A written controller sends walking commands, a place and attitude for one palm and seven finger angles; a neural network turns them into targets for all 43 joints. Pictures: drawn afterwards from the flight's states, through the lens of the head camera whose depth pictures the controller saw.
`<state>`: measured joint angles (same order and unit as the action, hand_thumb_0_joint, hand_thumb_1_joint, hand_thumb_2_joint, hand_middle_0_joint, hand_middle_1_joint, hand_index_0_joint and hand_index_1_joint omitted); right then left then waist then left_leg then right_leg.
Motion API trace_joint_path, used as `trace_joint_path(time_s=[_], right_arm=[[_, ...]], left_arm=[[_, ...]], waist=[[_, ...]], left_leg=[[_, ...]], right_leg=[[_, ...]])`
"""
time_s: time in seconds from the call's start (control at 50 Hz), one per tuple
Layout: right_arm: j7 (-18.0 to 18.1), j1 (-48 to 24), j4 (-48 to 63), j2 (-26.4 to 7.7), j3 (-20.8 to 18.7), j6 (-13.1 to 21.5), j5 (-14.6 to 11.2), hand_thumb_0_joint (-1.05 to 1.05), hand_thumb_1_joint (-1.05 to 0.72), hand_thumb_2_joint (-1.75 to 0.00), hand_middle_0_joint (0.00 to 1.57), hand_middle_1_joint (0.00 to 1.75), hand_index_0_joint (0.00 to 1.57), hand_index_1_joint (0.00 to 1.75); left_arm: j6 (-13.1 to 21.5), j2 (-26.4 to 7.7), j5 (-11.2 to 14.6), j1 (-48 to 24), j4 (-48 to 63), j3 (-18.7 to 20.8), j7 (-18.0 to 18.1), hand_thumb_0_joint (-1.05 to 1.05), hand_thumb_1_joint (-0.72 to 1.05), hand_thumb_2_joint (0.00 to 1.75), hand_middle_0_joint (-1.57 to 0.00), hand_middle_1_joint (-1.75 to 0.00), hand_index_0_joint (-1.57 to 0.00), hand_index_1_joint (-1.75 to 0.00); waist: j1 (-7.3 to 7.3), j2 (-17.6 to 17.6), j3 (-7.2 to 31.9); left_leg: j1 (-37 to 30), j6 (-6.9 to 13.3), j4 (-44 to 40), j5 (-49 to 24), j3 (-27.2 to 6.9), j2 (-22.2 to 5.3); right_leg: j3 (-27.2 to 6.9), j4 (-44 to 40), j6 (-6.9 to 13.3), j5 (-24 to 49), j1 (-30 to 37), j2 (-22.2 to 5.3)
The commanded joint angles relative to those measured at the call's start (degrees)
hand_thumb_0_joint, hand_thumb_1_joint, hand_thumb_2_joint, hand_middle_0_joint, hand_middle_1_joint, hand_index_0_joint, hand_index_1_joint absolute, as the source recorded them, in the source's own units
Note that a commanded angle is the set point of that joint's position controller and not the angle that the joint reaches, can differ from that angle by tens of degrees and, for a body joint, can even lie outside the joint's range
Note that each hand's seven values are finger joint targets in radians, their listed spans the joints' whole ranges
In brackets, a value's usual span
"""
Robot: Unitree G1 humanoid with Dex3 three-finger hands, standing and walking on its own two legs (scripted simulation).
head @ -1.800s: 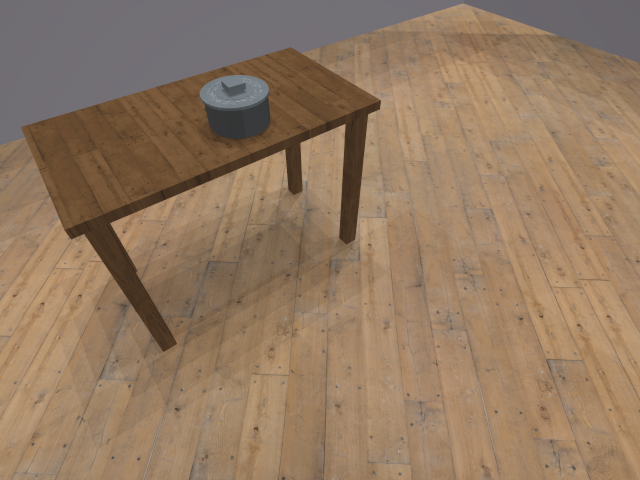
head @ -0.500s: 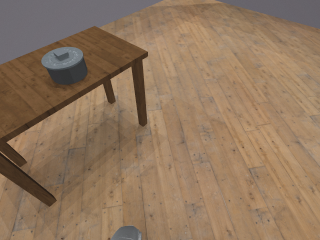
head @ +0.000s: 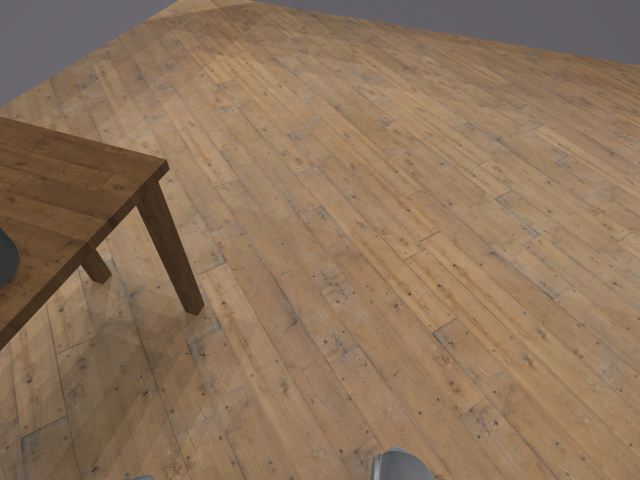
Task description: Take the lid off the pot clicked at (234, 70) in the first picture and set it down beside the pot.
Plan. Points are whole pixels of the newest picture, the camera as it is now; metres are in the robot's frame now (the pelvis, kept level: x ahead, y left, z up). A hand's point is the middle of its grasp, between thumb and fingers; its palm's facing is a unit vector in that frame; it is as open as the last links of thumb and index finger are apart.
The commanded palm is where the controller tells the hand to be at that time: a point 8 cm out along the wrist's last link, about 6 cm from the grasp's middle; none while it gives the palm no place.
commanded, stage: walk to a spot facing it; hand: left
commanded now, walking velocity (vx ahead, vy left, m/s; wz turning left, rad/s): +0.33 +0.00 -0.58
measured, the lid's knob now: out of the picture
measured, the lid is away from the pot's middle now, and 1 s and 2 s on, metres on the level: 0.00 0.00 0.00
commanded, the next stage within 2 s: turn to face it in 0.88 s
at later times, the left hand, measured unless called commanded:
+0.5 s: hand (253, 372) +0.31 +0.13 -0.17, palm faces -0.21 -0.96 -0.20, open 7.2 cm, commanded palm none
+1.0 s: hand (306, 268) +0.53 +0.06 -0.18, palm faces -0.49 -0.86 -0.16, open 7.4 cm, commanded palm none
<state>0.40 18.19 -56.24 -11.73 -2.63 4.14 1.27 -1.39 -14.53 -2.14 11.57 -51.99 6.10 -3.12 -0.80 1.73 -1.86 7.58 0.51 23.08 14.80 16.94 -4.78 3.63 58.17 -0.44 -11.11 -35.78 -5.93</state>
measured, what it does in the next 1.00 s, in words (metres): walks ahead, turning right: right foot, then left foot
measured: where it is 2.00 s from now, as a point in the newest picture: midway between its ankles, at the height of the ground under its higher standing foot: (361, 422)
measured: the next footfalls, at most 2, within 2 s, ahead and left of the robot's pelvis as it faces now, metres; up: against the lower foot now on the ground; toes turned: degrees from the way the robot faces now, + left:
right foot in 0.20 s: +0.21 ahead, -0.15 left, +0.00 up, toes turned -15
left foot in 0.60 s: +0.39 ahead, +0.06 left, +0.00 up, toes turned -9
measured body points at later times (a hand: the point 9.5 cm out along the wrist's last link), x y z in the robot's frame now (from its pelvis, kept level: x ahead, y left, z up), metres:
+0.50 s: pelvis +0.20 -0.04 +0.00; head +0.22 -0.04 +0.44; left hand +0.32 +0.18 -0.15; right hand +0.21 -0.29 -0.15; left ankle +0.30 +0.09 -0.70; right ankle +0.17 -0.14 -0.74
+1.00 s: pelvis +0.36 -0.05 -0.01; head +0.41 -0.06 +0.44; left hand +0.56 +0.11 -0.16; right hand +0.23 -0.26 -0.15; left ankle +0.36 +0.06 -0.74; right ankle +0.38 -0.20 -0.71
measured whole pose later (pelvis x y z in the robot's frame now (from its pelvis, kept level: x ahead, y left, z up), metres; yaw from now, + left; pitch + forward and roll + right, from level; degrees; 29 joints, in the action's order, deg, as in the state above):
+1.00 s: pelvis +0.36 -0.05 -0.01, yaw -31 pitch +0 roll -1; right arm 1.0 18.2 -57.5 -10.4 -2.5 1.7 1.5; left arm -2.6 -11.3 -1.8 8.7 -54.1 4.9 -2.3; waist 1.0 1.3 -6.0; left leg 5.1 -0.9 28.1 21.1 20.6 -8.2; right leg 6.8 45.3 -1.6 -14.1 -29.4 -4.0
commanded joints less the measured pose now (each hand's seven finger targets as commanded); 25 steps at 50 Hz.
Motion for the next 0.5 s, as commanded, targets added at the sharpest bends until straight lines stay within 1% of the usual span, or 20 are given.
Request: trace_joint_path(time_s=[0.0, 0.04, 0.08, 0.1, 0.12, 0.14, 0.16, 0.18, 0.2, 0.22, 0.24, 0.26, 0.28, 0.3, 0.32, 0.34, 0.38, 0.42, 0.44, 0.48], right_arm=[[0.0, 4.4, 2.2, -8.1, -1.6, 1.3, 0.2, 0.00, -0.90, -0.90, 0.20, 0.30, 0.20, 0.30], [0.0, 5.8, 1.7, -9.1, -1.7, 0.9, 0.5, 0.00, -0.90, -0.90, 0.20, 0.30, 0.20, 0.30], [-0.1, 6.9, 1.2, -9.7, -1.8, 0.5, 0.7, 0.00, -0.90, -0.90, 0.20, 0.30, 0.20, 0.30], [-0.2, 6.7, 1.3, -10.4, -1.9, 0.3, 0.8, 0.00, -0.90, -0.90, 0.20, 0.30, 0.20, 0.30], [-0.2, 6.5, 1.4, -11.0, -2.0, 0.1, 0.7, 0.00, -0.90, -0.90, 0.20, 0.30, 0.20, 0.30], [-0.2, 5.8, 1.9, -11.4, -1.7, -0.1, 0.5, 0.00, -0.90, -0.90, 0.20, 0.30, 0.20, 0.30], [-0.9, 5.8, 2.8, -9.7, -1.1, -0.3, -0.3, 0.00, -0.90, -0.90, 0.20, 0.30, 0.20, 0.30], [-1.1, 5.8, 5.9, -5.4, -0.2, -0.3, -0.8, 0.00, -0.90, -0.90, 0.20, 0.30, 0.20, 0.30], [-0.2, 0.0, 6.8, -7.3, -0.7, -0.2, -0.8, 0.00, -0.90, -0.90, 0.20, 0.30, 0.20, 0.30], [-0.2, -2.0, 6.9, -6.9, -0.8, -0.1, -1.0, 0.00, -0.90, -0.90, 0.20, 0.30, 0.20, 0.30], [-0.2, -2.6, 6.3, -7.6, -0.8, -0.5, -0.4, 0.00, -0.90, -0.90, 0.20, 0.30, 0.20, 0.30], [-0.2, -1.5, 5.3, -7.1, -0.8, -1.2, 0.1, 0.00, -0.90, -0.90, 0.20, 0.30, 0.20, 0.30], [-0.2, 0.9, 4.1, -6.3, -0.8, -1.9, 0.3, 0.00, -0.90, -0.90, 0.20, 0.30, 0.20, 0.30], [-0.2, 2.5, 3.4, -5.5, -0.7, -2.3, 0.4, 0.00, -0.90, -0.90, 0.20, 0.30, 0.20, 0.30], [-0.3, 2.9, 3.1, -4.9, -0.8, -2.7, 0.5, 0.00, -0.90, -0.90, 0.20, 0.30, 0.20, 0.30], [-0.5, 2.4, 3.3, -4.4, -0.8, -2.8, 0.4, 0.00, -0.90, -0.90, 0.20, 0.30, 0.20, 0.30], [-0.9, -0.1, 4.3, -3.8, -1.0, -2.5, 0.3, 0.00, -0.90, -0.90, 0.20, 0.30, 0.20, 0.30], [-1.2, -2.9, 5.5, -3.4, -1.1, -2.2, 0.4, 0.00, -0.90, -0.90, 0.20, 0.30, 0.20, 0.30], [-1.3, -4.2, 6.1, -3.6, -1.0, -1.9, 0.3, 0.00, -0.90, -0.90, 0.20, 0.30, 0.20, 0.30], [-1.3, -5.7, 6.8, -3.4, -1.1, -1.2, 0.0, 0.00, -0.90, -0.90, 0.20, 0.30, 0.20, 0.30]], left_arm=[[0.8, 1.1, 0.2, -7.5, 5.6, -1.6, -0.9, 0.00, 0.90, 0.90, -0.20, -0.30, -0.20, -0.30], [1.0, 0.8, 0.3, -10.3, 6.1, -1.8, -1.0, 0.00, 0.90, 0.90, -0.20, -0.30, -0.20, -0.30], [1.4, 0.0, 0.3, -11.7, 6.5, -2.0, -0.7, 0.00, 0.90, 0.90, -0.20, -0.30, -0.20, -0.30], [1.6, -0.3, 0.4, -10.7, 6.2, -1.9, -0.7, 0.00, 0.90, 0.90, -0.20, -0.30, -0.20, -0.30], [2.0, -1.0, 0.3, -8.0, 5.2, -1.7, -0.6, 0.00, 0.90, 0.90, -0.20, -0.30, -0.20, -0.30], [2.6, -2.8, 0.2, -1.0, 2.9, -1.2, -0.4, 0.00, 0.90, 0.90, -0.20, -0.30, -0.20, -0.30], [3.5, -8.4, 0.1, 8.5, 0.4, 0.2, 0.3, 0.00, 0.90, 0.90, -0.20, -0.30, -0.20, -0.30], [4.0, -16.5, 0.8, 15.4, -0.8, 2.0, 1.5, 0.00, 0.90, 0.90, -0.20, -0.30, -0.20, -0.30], [3.1, -17.7, 2.1, 15.9, -1.4, 2.3, 2.3, 0.00, 0.90, 0.90, -0.20, -0.30, -0.20, -0.30], [2.9, -15.8, 2.0, 11.1, 0.1, 1.5, 2.3, 0.00, 0.90, 0.90, -0.20, -0.30, -0.20, -0.30], [3.1, -12.3, 1.9, 6.4, 1.2, 0.5, 2.6, 0.00, 0.90, 0.90, -0.20, -0.30, -0.20, -0.30], [3.4, -9.9, 1.7, 2.4, 2.0, -0.3, 2.8, 0.00, 0.90, 0.90, -0.20, -0.30, -0.20, -0.30], [3.6, -8.6, 1.3, -0.3, 2.3, -0.5, 3.1, 0.00, 0.90, 0.90, -0.20, -0.30, -0.20, -0.30], [3.9, -7.8, 1.0, -0.9, 2.2, -0.6, 3.1, 0.00, 0.90, 0.90, -0.20, -0.30, -0.20, -0.30], [4.1, -7.6, 0.9, -0.8, 1.8, -0.7, 3.0, 0.00, 0.90, 0.90, -0.20, -0.30, -0.20, -0.30], [4.1, -7.6, 0.9, -0.2, 1.5, -0.7, 2.9, 0.00, 0.90, 0.90, -0.20, -0.30, -0.20, -0.30], [4.4, -7.5, 0.8, 1.4, 0.3, -0.6, 2.8, 0.00, 0.90, 0.90, -0.20, -0.30, -0.20, -0.30], [4.5, -7.2, 0.8, 2.8, -0.1, -0.3, 2.6, 0.00, 0.90, 0.90, -0.20, -0.30, -0.20, -0.30], [4.4, -7.3, 0.8, 3.1, 0.0, -0.3, 2.6, 0.00, 0.90, 0.90, -0.20, -0.30, -0.20, -0.30], [4.3, -7.5, 0.6, 3.4, -0.2, -0.1, 2.7, 0.00, 0.90, 0.90, -0.20, -0.30, -0.20, -0.30]], waist=[[2.64, -7.2, -3.1], [3.78, -7.6, -2.9], [4.23, -7.4, -2.5], [3.41, -7.3, -2.0], [1.89, -7.6, 0.1], [-1.74, -5.9, 4.0], [-6.30, 2.3, 11.5], [-7.44, 14.8, 18.1], [-7.91, 5.1, 16.6], [-6.06, 3.4, 12.5], [-3.68, 2.9, 7.0], [-0.98, 1.8, 3.8], [1.21, 3.2, 2.6], [2.35, 3.7, 2.3], [2.75, 4.5, 1.7], [2.71, 4.6, 1.3], [2.13, 4.2, 0.6], [1.20, 5.6, 0.1], [0.73, 6.3, 0.0], [0.40, 5.4, -0.2]], left_leg=[[-2.3, 6.9, -12.8, -5.8, -7.3, -16.6], [-4.8, 6.3, -10.6, -10.6, -5.3, -16.8], [-6.6, 5.4, -7.1, -16.0, -4.0, -17.5], [-7.1, 4.8, -4.1, -21.2, -2.4, -17.5], [-7.2, 4.1, 2.5, -29.1, -0.5, -16.5], [-3.4, 2.3, 14.5, -34.9, 2.1, -14.4], [11.0, -0.5, 31.8, -24.1, 3.2, -12.2], [31.1, -4.2, 52.3, 17.6, -0.5, -2.3], [34.9, -2.8, 57.6, 18.7, -11.0, -3.4], [35.1, -2.8, 59.4, 13.3, -13.3, -5.0], [33.8, -3.0, 56.6, 8.5, -14.6, -6.8], [30.1, -3.4, 52.2, 5.9, -14.8, -7.7], [26.1, -3.8, 47.7, 5.0, -14.3, -7.5], [23.9, -4.3, 44.2, 4.7, -13.6, -7.0], [22.5, -4.5, 40.8, 4.2, -12.9, -6.2], [21.5, -4.7, 37.8, 2.6, -12.4, -5.5], [21.4, -4.6, 32.1, 0.6, -12.2, -4.5], [21.0, -4.5, 26.9, -0.9, -11.9, -3.2], [19.8, -4.2, 24.0, -0.5, -12.0, -2.8], [15.7, -3.8, 18.1, 0.8, -11.7, -1.3]], right_leg=[[0.1, -11.2, -0.2, 2.3, -1.8, -1.4], [1.7, -15.4, 0.4, 0.8, 0.3, -0.2], [3.1, -18.7, 1.5, -2.1, 3.6, 1.3], [4.3, -19.9, 2.2, -3.7, 6.4, 2.6], [6.1, -22.3, 3.2, -5.4, 11.9, 4.5], [7.9, -26.0, 4.5, -3.7, 23.9, 7.3], [-0.9, -28.5, 7.7, -3.8, 44.1, 1.2], [-33.9, -36.1, 14.7, 2.1, 55.8, -18.2], [-35.6, -39.0, 17.2, 3.3, 52.4, -20.3], [-32.8, -40.8, 16.2, -4.1, 44.5, -17.9], [-27.3, -42.4, 14.5, -5.1, 36.2, -15.3], [-21.2, -43.5, 12.9, -3.6, 28.8, -12.6], [-16.6, -44.0, 11.9, -1.1, 24.0, -10.3], [-14.4, -44.2, 11.5, 1.2, 21.4, -9.1], [-12.7, -44.5, 11.2, 1.2, 19.6, -7.9], [-12.4, -45.0, 11.1, -1.0, 18.1, -7.0], [-13.7, -45.8, 11.4, -4.2, 18.3, -6.3], [-14.1, -46.0, 10.9, -6.9, 19.1, -5.4], [-15.0, -45.7, 10.9, -8.0, 19.3, -5.8], [-16.7, -44.1, 10.8, -8.0, 19.5, -6.2]])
